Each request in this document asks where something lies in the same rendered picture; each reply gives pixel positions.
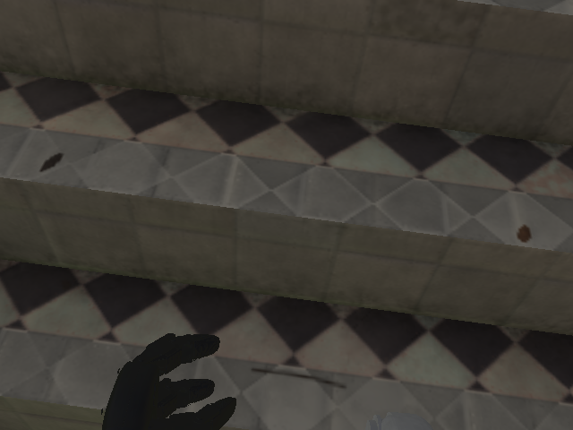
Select left robot hand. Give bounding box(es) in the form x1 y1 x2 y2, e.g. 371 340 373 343
101 333 236 430

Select right robot thigh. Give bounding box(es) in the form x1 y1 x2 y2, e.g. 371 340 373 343
365 412 432 430

